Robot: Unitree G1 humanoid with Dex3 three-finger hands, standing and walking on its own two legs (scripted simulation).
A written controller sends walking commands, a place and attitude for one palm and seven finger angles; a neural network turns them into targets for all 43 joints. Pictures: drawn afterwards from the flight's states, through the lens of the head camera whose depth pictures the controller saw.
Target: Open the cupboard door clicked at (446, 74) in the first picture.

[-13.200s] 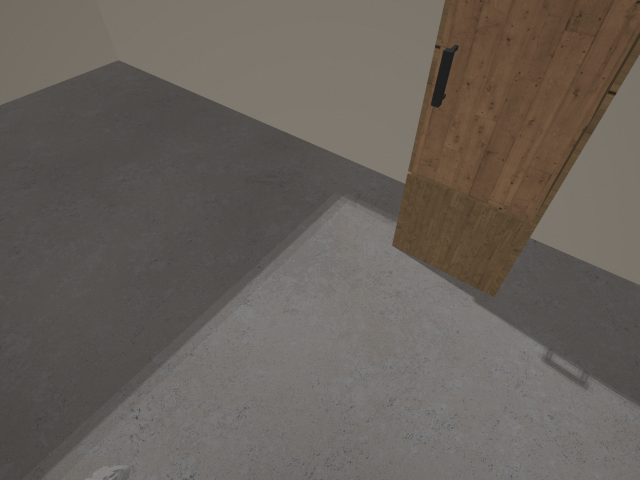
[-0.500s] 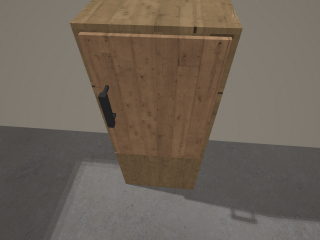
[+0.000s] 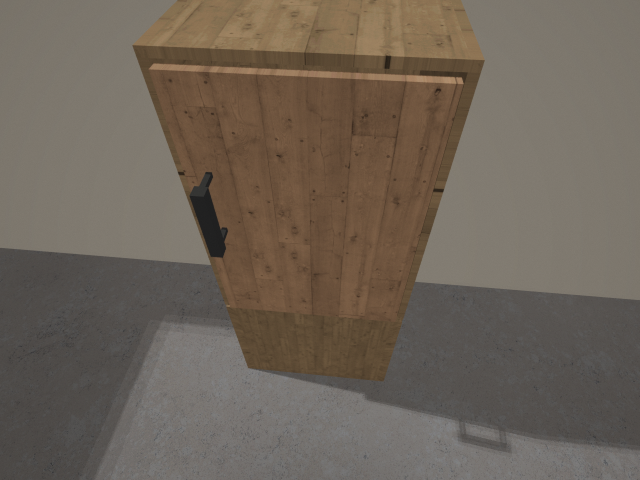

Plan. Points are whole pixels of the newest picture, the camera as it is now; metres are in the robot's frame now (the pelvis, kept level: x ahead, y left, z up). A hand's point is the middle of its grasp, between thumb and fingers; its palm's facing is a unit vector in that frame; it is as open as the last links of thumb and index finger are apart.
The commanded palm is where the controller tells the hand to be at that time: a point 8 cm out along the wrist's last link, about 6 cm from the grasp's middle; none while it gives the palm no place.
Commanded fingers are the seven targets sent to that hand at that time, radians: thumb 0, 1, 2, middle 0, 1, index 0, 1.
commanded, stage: look again from close up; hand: left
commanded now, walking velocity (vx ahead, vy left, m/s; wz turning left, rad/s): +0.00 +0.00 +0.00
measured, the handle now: (213, 215) +0.51 +0.22 +0.00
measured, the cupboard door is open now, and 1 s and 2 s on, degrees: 0 0 0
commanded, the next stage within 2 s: raise the hand with hooked fingers in 0.24 s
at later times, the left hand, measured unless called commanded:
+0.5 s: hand out of the picture +0.13 +0.20 -0.07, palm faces +0.25 -0.95 -0.20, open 7.3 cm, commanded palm +0.11 +0.23 -0.07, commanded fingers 0.00 0.69 0.81 -0.22 -0.44 -0.22 -0.44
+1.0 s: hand (149, 455) +0.15 +0.22 -0.04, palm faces -0.04 -1.00 -0.05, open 10.0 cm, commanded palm +0.14 +0.28 -0.03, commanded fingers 0.00 0.11 0.56 -0.26 -0.81 -0.26 -0.81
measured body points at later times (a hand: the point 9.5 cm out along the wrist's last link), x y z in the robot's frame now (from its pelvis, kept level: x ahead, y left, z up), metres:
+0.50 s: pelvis +0.00 +0.01 -0.01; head +0.01 -0.02 +0.44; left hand +0.11 +0.25 -0.06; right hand +0.08 -0.24 -0.15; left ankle +0.02 +0.15 -0.74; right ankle -0.03 -0.08 -0.74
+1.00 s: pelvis -0.05 +0.03 -0.10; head +0.00 +0.05 +0.35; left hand +0.15 +0.27 -0.03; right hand +0.17 -0.16 -0.16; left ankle +0.01 +0.15 -0.74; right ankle -0.03 -0.08 -0.74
